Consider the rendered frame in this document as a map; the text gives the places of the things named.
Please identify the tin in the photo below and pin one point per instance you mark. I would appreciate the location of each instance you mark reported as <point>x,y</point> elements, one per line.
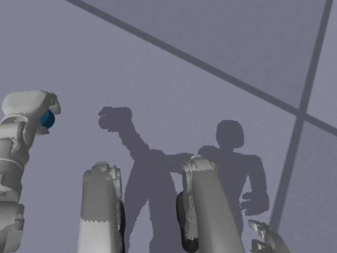
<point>48,119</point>

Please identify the right robot hand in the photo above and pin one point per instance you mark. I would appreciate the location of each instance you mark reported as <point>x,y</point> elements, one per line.
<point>273,242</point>

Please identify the left robot hand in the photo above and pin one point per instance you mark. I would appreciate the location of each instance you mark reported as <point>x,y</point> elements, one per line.
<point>34,103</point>

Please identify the right robot foot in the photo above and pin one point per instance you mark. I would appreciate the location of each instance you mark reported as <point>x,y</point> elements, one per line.
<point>190,246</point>

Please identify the left robot arm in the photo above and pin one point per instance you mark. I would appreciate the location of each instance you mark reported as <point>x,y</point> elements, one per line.
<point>17,133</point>

